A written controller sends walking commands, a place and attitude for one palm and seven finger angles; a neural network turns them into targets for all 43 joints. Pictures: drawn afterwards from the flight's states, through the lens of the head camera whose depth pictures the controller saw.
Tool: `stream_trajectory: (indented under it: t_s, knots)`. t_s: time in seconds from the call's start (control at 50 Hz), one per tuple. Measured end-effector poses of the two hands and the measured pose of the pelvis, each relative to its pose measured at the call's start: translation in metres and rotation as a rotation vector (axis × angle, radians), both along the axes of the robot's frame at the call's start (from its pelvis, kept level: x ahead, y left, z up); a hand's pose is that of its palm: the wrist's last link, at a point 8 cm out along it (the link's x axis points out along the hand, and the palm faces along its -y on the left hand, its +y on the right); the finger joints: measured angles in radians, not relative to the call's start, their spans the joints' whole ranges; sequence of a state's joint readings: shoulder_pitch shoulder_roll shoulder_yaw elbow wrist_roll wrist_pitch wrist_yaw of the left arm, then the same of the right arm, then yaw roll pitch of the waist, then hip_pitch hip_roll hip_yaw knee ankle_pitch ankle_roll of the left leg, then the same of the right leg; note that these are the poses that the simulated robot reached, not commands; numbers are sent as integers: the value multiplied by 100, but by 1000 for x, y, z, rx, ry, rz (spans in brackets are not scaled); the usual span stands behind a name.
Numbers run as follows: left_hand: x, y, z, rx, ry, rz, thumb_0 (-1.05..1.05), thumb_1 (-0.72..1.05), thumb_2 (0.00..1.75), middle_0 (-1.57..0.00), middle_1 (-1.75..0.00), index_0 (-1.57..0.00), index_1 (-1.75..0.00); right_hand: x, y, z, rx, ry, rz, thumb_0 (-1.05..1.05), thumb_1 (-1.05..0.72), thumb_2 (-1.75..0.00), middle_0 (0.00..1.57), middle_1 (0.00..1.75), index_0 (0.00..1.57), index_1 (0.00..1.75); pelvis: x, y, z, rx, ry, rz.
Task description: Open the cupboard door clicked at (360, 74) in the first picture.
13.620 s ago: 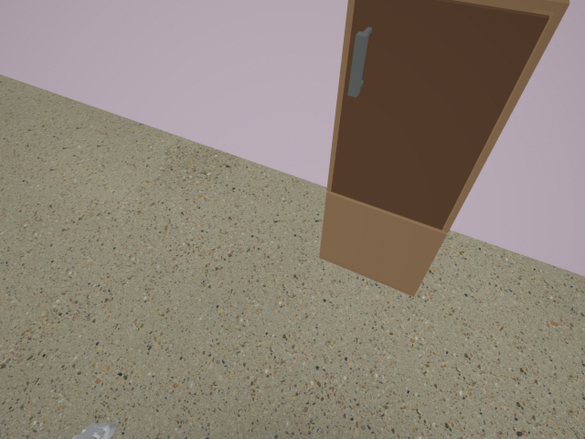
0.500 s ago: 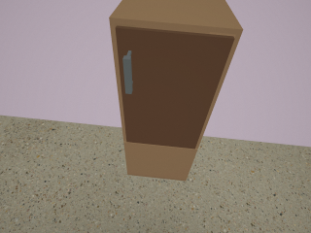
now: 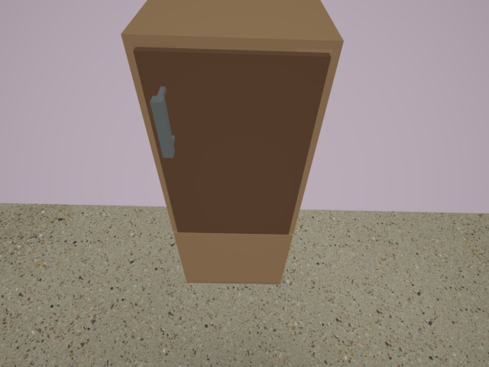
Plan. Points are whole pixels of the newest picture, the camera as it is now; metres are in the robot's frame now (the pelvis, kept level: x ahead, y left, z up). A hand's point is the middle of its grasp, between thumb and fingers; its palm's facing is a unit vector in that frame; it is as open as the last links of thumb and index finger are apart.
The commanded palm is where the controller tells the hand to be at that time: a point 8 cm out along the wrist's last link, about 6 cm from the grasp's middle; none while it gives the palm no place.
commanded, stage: come to a stop and stand still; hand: left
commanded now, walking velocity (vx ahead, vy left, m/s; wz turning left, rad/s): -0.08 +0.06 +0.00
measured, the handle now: (165, 123) +0.56 +0.19 +0.11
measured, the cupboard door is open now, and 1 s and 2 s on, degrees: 0 0 0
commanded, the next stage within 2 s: look again from close up in 0.90 s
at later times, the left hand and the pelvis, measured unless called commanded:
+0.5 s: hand out of the picture +0.03 +0.17 -0.19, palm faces +0.07 -0.98 -0.20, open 7.3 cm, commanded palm none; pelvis +0.01 -0.01 -0.01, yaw +2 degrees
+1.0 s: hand out of the picture +0.02 +0.19 -0.17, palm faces +0.04 -0.97 -0.23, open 7.4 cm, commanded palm none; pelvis +0.03 +0.00 +0.00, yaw +2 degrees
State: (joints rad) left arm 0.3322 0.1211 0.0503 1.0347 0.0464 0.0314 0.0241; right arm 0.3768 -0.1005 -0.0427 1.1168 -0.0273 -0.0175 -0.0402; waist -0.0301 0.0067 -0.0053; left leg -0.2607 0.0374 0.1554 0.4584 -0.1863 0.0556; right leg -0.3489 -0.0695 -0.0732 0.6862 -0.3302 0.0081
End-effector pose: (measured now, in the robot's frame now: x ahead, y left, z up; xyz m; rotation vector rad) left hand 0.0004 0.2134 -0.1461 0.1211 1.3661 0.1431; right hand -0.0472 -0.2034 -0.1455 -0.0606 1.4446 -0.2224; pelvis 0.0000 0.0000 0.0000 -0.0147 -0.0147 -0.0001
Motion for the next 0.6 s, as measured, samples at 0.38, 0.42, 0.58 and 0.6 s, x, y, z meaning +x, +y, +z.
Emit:
stream_trajectory:
  t_s: [0.38,0.42,0.58,0.6]
  knots:
    - [36,-9,-3,43,-70,48,1,95,89,-20,-30,-20,-30,66,-38,-6,-7,-44,81,1,-91,-90,20,30,20,30,16,-23,-8,11,-12,34]
    - [32,-5,-6,34,-59,51,1,94,89,-20,-30,-20,-30,75,-38,-4,-24,-69,90,1,-91,-90,20,30,20,30,14,-19,-9,13,-14,32]
    - [21,21,-8,43,-53,17,0,92,89,-20,-30,-20,-30,110,-29,0,-56,-220,148,1,-92,-90,20,30,20,30,11,4,-14,3,-10,42]
    - [21,25,-6,50,-59,18,0,92,89,-20,-30,-20,-30,114,-26,0,-52,-232,156,1,-92,-90,20,30,19,30,11,6,-14,4,-11,47]
